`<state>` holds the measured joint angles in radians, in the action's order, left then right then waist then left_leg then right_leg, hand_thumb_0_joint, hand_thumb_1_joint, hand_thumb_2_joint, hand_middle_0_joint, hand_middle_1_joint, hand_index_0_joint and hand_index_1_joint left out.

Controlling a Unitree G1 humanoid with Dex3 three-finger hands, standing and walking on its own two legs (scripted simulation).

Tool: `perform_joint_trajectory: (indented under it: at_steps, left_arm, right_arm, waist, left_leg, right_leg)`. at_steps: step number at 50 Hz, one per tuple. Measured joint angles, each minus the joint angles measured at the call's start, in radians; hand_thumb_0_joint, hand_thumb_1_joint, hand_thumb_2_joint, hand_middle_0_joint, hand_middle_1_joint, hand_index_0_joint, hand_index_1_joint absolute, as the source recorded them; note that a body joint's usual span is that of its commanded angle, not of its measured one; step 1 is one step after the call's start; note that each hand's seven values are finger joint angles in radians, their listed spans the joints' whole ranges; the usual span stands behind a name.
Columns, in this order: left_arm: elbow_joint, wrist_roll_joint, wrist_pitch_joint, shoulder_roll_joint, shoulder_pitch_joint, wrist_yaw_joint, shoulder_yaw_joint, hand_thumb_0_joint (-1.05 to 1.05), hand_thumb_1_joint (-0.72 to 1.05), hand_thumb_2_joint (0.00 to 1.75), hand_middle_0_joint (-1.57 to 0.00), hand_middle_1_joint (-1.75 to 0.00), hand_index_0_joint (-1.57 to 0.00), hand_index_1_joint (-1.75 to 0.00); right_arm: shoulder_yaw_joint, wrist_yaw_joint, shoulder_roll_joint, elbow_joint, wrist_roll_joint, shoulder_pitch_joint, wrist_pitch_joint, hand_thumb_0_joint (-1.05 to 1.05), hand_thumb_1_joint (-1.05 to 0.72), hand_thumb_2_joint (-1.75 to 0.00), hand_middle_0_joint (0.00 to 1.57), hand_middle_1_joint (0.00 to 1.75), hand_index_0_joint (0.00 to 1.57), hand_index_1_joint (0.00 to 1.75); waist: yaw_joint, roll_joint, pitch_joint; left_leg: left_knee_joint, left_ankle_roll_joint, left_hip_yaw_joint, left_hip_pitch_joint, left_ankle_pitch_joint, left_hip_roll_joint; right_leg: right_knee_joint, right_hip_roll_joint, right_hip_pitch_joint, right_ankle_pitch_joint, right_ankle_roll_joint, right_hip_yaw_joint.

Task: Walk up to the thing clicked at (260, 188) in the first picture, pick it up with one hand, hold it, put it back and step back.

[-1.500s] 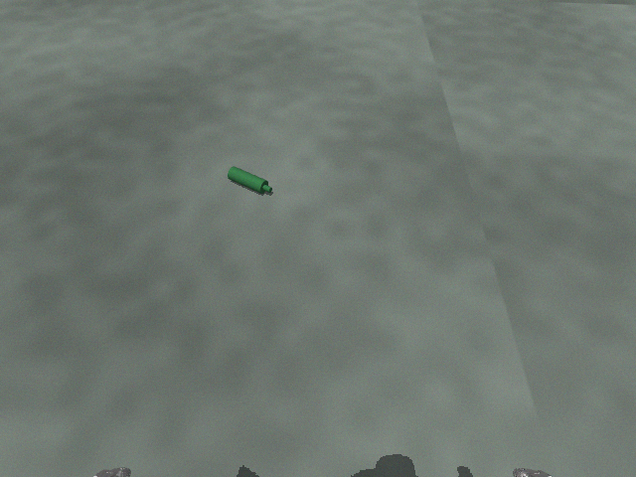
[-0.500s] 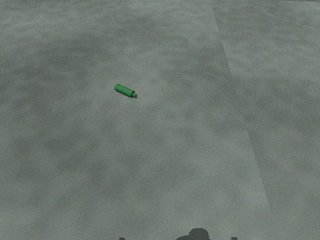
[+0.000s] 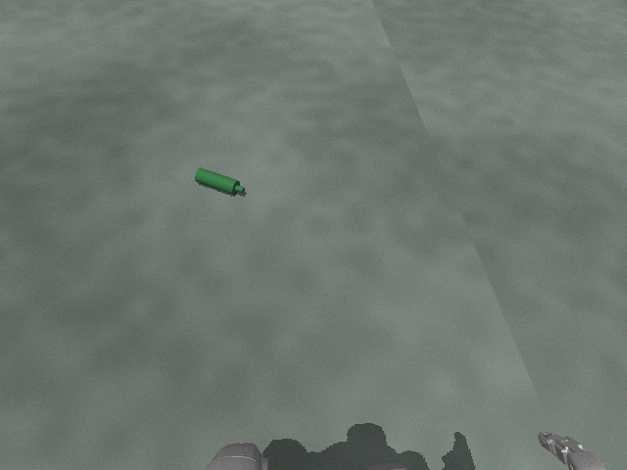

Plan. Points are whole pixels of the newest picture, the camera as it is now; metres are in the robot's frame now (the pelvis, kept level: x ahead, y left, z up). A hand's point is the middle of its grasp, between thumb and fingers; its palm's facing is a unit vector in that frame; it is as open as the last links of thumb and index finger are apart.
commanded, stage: walk up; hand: left
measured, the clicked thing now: (221, 182) +1.21 +0.38 -0.72
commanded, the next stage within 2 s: none
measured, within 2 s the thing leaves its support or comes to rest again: neither
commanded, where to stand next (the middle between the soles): +0.79 +0.25 m, yaw -21 degrees
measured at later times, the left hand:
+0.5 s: hand (135, 293) +0.37 +0.30 -0.11, palm faces -0.13 -0.89 -0.44, open 7.3 cm
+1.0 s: hand (97, 213) +0.55 +0.44 -0.13, palm faces -0.29 -0.85 -0.44, open 7.3 cm
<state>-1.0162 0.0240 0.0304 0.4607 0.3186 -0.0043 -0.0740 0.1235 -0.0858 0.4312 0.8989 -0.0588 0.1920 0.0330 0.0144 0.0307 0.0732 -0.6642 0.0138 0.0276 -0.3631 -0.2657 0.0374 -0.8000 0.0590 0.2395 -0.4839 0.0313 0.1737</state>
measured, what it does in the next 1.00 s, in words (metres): walks ahead: right foot, then left foot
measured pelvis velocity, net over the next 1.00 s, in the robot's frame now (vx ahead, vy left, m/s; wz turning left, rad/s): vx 0.42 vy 0.17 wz -0.25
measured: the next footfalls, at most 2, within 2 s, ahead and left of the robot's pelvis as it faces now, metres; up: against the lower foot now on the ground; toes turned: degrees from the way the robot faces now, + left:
right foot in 0.38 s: +0.28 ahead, -0.08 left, +0.00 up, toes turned -11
left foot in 0.76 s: +0.50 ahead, +0.26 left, +0.00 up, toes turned -6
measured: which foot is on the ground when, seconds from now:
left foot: down 0.00-0.40, up 0.42-0.74, down 0.76-1.00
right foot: up 0.00-0.36, down 0.38-0.78, up 0.80-1.00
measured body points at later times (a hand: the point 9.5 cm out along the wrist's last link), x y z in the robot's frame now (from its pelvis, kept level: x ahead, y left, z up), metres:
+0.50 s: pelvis +0.20 +0.05 +0.00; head +0.22 +0.02 +0.45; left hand +0.37 +0.35 -0.08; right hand +0.19 -0.26 -0.14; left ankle +0.13 +0.16 -0.65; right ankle +0.24 -0.07 -0.72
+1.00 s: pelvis +0.42 +0.17 +0.01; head +0.45 +0.17 +0.46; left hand +0.57 +0.48 -0.10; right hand +0.37 -0.16 -0.09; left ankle +0.46 +0.26 -0.72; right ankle +0.41 +0.03 -0.66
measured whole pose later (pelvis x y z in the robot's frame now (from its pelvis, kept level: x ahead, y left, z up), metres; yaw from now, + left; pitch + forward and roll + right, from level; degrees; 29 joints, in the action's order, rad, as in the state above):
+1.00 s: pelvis +0.42 +0.17 +0.01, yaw -14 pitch -1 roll +0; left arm -0.92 -0.01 0.08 0.46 0.30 0.01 -0.05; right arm 0.08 -0.08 0.39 0.79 -0.03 0.33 0.02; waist -0.05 0.02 0.09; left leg -0.61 -0.03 0.14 -0.27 -0.31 0.05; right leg -1.07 0.03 0.53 -0.35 0.04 -0.01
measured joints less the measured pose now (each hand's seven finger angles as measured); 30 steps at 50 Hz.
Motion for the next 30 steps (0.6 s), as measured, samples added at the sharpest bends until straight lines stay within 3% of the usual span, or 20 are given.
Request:
perform_joint_trajectory:
  at_steps: [2, 5, 12, 18, 19, 21, 23, 25, 30]
  left_arm:
    - [-0.003, -0.008, -0.008, -0.002, -0.015, 0.008, 0.014, 0.01, 0.91, 0.9, -0.2, -0.3, -0.2, -0.3]
    - [0.015, -0.025, 0.013, -0.003, -0.037, -0.007, 0.025, 0.01, 0.91, 0.9, -0.2, -0.3, -0.2, -0.3]
    - [0.063, -0.03, 0.021, -0.018, -0.081, -0.033, 0.026, 0.0, 0.91, 0.9, -0.2, -0.3, -0.2, -0.3]
    - [0.111, -0.029, 0.033, -0.044, -0.13, -0.036, 0.026, 0.0, 0.91, 0.9, -0.2, -0.3, -0.2, -0.3]
    - [0.12, -0.029, 0.041, -0.047, -0.136, -0.033, 0.024, 0.0, 0.91, 0.9, -0.2, -0.3, -0.2, -0.3]
    - [0.144, -0.026, 0.055, -0.06, -0.15, -0.019, 0.019, 0.0, 0.9, 0.9, -0.2, -0.3, -0.21, -0.3]
    - [0.169, -0.028, 0.061, -0.065, -0.144, -0.008, 0.023, 0.0, 0.9, 0.9, -0.2, -0.3, -0.21, -0.3]
    - [0.177, -0.034, 0.06, -0.075, -0.123, 0.002, 0.03, 0.0, 0.9, 0.9, -0.2, -0.3, -0.21, -0.3]
    - [0.161, -0.031, 0.065, -0.084, -0.04, 0.008, 0.043, 0.0, 0.9, 0.9, -0.2, -0.3, -0.21, -0.3]
  right_arm:
    - [-0.007, 0.002, -0.018, -0.006, 0.01, 0.019, 0.001, 0.0, -0.91, -0.9, 0.2, 0.3, 0.2, 0.3]
    - [-0.021, 0.008, -0.041, -0.003, 0.018, 0.063, -0.005, 0.0, -0.91, -0.9, 0.2, 0.3, 0.2, 0.3]
    - [-0.033, 0.018, -0.039, -0.013, 0.023, 0.161, 0.008, 0.0, -0.9, -0.9, 0.2, 0.3, 0.2, 0.3]
    - [-0.035, 0.02, -0.019, -0.038, 0.022, 0.194, -0.011, 0.01, -0.9, -0.9, 0.2, 0.3, 0.2, 0.3]
    - [-0.036, 0.02, -0.018, -0.042, 0.023, 0.198, -0.017, 0.01, -0.9, -0.9, 0.2, 0.3, 0.2, 0.3]
    - [-0.041, 0.024, -0.024, -0.039, 0.021, 0.183, -0.033, 0.01, -0.9, -0.9, 0.2, 0.3, 0.2, 0.3]
    - [-0.057, 0.023, -0.037, -0.044, 0.019, 0.17, -0.046, 0.01, -0.91, -0.9, 0.2, 0.3, 0.2, 0.3]
    - [-0.066, 0.019, -0.035, -0.048, 0.02, 0.148, -0.047, 0.01, -0.91, -0.9, 0.2, 0.3, 0.2, 0.3]
    - [-0.049, 0.005, 0.003, -0.097, 0.023, 0.087, -0.036, 0.01, -0.91, -0.9, 0.2, 0.3, 0.2, 0.3]
  waist:
    - [-0.028, -0.007, -0.007]
    - [-0.049, -0.013, -0.016]
    - [-0.082, -0.033, -0.023]
    - [-0.102, -0.085, 0.003]
    - [-0.099, -0.098, 0.007]
    - [-0.089, -0.132, 0.025]
    - [-0.065, -0.121, 0.021]
    - [-0.042, -0.116, 0.015]
    - [-0.016, -0.124, 0.011]
  left_leg:
    - [0.007, -0.018, 0.013, 0.026, -0.034, 0.004]
    - [0.105, -0.036, 0.037, 0.112, -0.023, 0.003]
    - [0.252, -0.062, 0.105, 0.287, -0.046, -0.047]
    - [0.178, -0.059, 0.144, 0.353, -0.182, -0.053]
    - [0.119, -0.056, 0.145, 0.344, -0.224, -0.039]
    - [-0.106, -0.046, 0.097, 0.268, -0.256, -0.006]
    - [-0.33, -0.027, 0.027, 0.156, -0.271, -0.033]
    - [-0.456, -0.015, -0.012, 0.052, -0.238, -0.029]
    - [-0.402, -0.013, -0.077, -0.126, -0.115, 0.06]
  right_leg:
    - [-0.207, -0.041, 0.101, -0.004, 0.022, -0.052]
    - [-0.284, -0.052, 0.192, 0.087, 0.021, -0.139]
    - [-0.032, -0.017, 0.247, 0.184, -0.014, -0.189]
    - [0.197, -0.019, 0.181, 0.289, 0.016, -0.237]
    - [0.215, -0.033, 0.161, 0.329, 0.016, -0.242]
    - [0.165, -0.059, 0.151, 0.285, 0.005, -0.259]
    - [0.139, -0.055, 0.137, 0.236, 0.01, -0.25]
    - [0.164, -0.052, 0.097, 0.221, 0.011, -0.234]
    - [0.237, -0.044, -0.003, 0.206, -0.026, -0.194]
